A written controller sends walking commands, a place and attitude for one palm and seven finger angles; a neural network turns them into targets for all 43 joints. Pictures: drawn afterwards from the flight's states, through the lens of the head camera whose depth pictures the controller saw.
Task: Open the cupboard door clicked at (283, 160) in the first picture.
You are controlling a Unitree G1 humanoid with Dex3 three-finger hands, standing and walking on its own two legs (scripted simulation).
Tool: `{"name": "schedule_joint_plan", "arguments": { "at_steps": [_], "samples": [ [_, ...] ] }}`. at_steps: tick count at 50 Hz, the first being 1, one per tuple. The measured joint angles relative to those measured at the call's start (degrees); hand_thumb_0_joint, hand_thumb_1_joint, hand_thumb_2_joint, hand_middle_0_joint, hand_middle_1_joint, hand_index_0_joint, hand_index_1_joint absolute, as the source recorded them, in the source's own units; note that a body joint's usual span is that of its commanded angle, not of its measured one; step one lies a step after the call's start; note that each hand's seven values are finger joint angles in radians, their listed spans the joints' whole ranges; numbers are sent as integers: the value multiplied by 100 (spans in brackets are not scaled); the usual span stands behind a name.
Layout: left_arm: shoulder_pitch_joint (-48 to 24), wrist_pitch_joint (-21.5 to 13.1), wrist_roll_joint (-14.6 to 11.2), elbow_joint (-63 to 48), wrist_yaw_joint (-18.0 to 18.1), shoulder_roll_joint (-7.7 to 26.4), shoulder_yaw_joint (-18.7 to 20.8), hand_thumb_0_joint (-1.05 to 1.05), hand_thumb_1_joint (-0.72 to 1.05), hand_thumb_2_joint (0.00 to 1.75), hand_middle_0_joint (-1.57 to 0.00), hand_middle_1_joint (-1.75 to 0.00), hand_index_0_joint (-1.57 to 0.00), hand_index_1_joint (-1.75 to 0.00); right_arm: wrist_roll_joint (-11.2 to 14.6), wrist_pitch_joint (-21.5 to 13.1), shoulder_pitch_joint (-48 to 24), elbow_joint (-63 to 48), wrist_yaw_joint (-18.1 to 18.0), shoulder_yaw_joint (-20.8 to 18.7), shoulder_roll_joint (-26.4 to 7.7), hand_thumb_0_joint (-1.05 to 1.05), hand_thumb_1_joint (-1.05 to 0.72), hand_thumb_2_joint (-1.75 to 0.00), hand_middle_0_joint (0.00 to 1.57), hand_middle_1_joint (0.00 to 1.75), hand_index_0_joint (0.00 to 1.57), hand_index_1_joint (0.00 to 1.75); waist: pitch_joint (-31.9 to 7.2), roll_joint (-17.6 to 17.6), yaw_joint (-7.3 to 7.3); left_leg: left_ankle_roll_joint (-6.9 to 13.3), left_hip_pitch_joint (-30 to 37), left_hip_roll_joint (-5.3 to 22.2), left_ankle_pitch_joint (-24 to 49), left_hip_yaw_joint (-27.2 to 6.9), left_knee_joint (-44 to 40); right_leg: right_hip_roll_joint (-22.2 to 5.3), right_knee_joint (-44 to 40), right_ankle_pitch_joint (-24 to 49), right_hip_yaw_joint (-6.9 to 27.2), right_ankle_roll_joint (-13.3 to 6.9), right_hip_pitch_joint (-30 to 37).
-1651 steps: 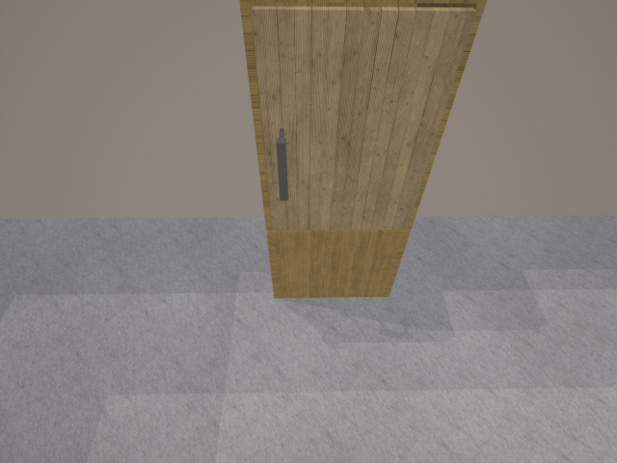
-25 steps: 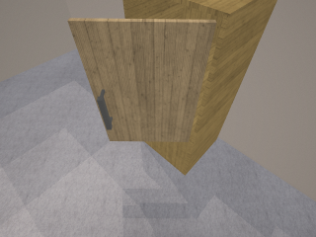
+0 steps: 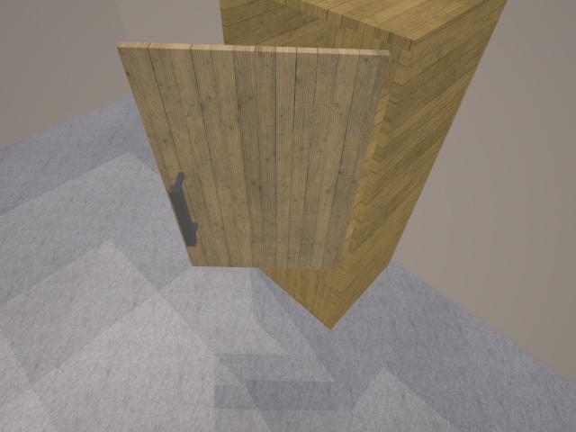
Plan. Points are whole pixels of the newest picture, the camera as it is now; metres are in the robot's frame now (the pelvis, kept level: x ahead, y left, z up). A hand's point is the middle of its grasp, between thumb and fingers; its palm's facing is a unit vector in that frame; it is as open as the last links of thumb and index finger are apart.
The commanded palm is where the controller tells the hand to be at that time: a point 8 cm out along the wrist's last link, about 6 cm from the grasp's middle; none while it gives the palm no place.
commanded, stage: look again from close up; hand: left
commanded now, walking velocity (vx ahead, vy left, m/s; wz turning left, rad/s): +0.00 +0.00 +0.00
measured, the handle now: (186, 211) +0.54 +0.25 -0.09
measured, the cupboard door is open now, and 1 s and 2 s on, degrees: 43 43 43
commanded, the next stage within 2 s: raise the hand with hooked fingers in 0.02 s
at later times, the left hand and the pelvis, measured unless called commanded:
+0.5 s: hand (160, 421) +0.15 +0.19 -0.08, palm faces +0.06 -1.00 -0.02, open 8.4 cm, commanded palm +0.13 +0.26 -0.07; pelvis -0.06 -0.03 -0.10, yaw +1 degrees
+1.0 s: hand (134, 394) +0.18 +0.24 -0.08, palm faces +0.06 -1.00 -0.04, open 11.4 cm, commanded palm +0.15 +0.29 -0.07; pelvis -0.07 +0.00 -0.10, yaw +0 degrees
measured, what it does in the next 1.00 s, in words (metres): lowers itself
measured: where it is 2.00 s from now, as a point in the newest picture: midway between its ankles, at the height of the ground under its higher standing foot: outside the picture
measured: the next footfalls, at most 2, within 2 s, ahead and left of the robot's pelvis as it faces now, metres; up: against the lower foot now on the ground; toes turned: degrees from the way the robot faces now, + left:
none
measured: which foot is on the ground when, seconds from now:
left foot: down 0.00-1.00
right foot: down 0.00-1.00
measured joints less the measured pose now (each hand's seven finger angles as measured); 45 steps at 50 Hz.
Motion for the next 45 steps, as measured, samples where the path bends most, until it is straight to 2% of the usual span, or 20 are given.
{"name": "schedule_joint_plan", "arguments": {
  "at_steps": [7, 8, 9, 11, 13, 16, 20, 22, 24, 26, 32, 36, 41, 45],
  "samples": [
    [-36, -36, 11, -31, 56, 62, 22, 0, 91, 90, -20, -30, -20, -30, 12, 26, -41, -27, 3, -13, -60, 0, -90, -90, 20, 30, 20, 30, -20, 50, -7, -46, -45, 56, -28, -44, 86, 53, -52, 1, -43, -26, 35],
    [241, 275, -204, -920, 51, 29, 173, 0, 91, 90, -21, -30, -20, -30, 83, -21, 61, -301, -5, -25, -86, 0, -90, -90, 21, 30, 20, 30, -6, 73, -19, -52, -113, 75, -71, -60, 168, 70, -11, -3, -58, -31, -15],
    [571, 302, -340, -1986, 79, 11, 293, 1, 90, 90, -21, -31, -20, -30, 126, -252, 216, -597, -69, -29, -100, 0, -90, -90, 21, 30, 20, 30, 3, 52, 25, -48, -120, 56, -83, -42, 161, 48, 109, -30, -38, -47, -94],
    [1017, 18, -591, -3661, 232, -5, 347, 1, 89, 89, -21, -31, -20, -31, 209, -749, 440, -1083, -156, -82, -134, 1, -90, -90, 21, 30, 20, 30, -96, 32, 8, -48, -215, -27, -58, -55, 189, -46, 407, -147, -58, -65, -290],
    [935, -443, -778, -4465, 165, -78, 525, 1, 88, 88, -21, -32, -20, -32, 180, -1015, 453, -1492, -153, -180, -202, 1, -90, -90, 21, 30, 20, 30, -239, 105, -102, -46, -593, -61, -120, -165, 517, -99, 657, -303, -168, -56, -569],
    [470, -1578, -1045, -4650, -347, -114, 959, 1, 84, 87, -21, -35, -21, -34, 90, -1137, 162, -1955, -76, -297, -285, 1, -90, -90, 21, 30, 20, 30, -560, 136, -162, -81, -1579, 31, -360, -197, 1346, -67, 1440, -521, -195, -109, -1530],
    [161, -3147, -1432, -4486, -1565, 6, 1299, 0, 76, 84, -21, -40, -21, -39, 96, -1267, -272, -2535, 85, -438, -392, 1, -90, -90, 21, 30, 20, 30, -928, -35, -81, -180, -3055, 190, -794, -165, 2704, 0, 2844, -969, -123, -241, -3055],
    [113, -3534, -1620, -4360, -2166, 76, 1420, 0, 72, 82, -22, -42, -21, -42, 144, -1294, -432, -2823, 100, -490, -495, 1, -90, -90, 21, 30, 20, 30, -1010, -86, -19, -198, -3680, 239, -1005, -210, 3361, 22, 3499, -1190, -139, -301, -3671],
    [140, -3517, -1828, -4301, -2526, 116, 1523, 0, 68, 80, -22, -45, -22, -45, 201, -1282, -529, -3082, 39, -515, -590, 1, -90, -90, 21, 30, 20, 30, -1052, -100, 51, -213, -4165, 272, -1133, -281, 3900, 39, 4024, -1377, -182, -337, -4125],
    [208, -3325, -1977, -4345, -2648, 147, 1624, 0, 63, 78, -23, -48, -22, -47, 242, -1264, -564, -3273, -62, -508, -636, 1, -90, -90, 21, 30, 20, 30, -1056, -90, 120, -234, -4518, 313, -1283, -373, 4341, 66, 4398, -1521, -258, -355, -4421],
    [351, -2967, -1982, -5113, -2404, 297, 1649, 1, 49, 72, -23, -57, -23, -56, 242, -1303, -421, -3286, -337, -261, -456, 1, -90, -90, 20, 30, 20, 30, -953, 30, 206, -273, -4961, 391, -1491, -692, 4900, 155, 4698, -1625, -552, -428, -4653],
    [80, -2712, -1953, -5217, -2460, 469, 1635, 1, 40, 68, -24, -63, -24, -62, 238, -1264, -262, -3028, -379, -43, -231, 1, -90, -90, 21, 30, 20, 30, -937, 140, 128, -255, -5015, 412, -1433, -767, 4849, 192, 4548, -1522, -621, -404, -4647],
    [-211, -2263, -2004, -4956, -2465, 609, 1781, 1, 28, 63, -25, -70, -25, -70, 229, -1171, -3, -2857, -332, 54, -84, 1, -90, -90, 21, 30, 20, 30, -938, 252, -48, -180, -4959, 417, -1330, -658, 4626, 197, 4310, -1361, -518, -321, -4627],
    [-211, -2285, -2038, -4839, -2369, 600, 1914, 0, 19, 60, -26, -76, -25, -76, 211, -1152, 212, -2819, -276, -14, -136, 1, -90, -90, 21, 30, 21, 30, -977, 276, -134, -96, -4922, 398, -1293, -521, 4492, 172, 4195, -1286, -387, -236, -4641]
  ]
}}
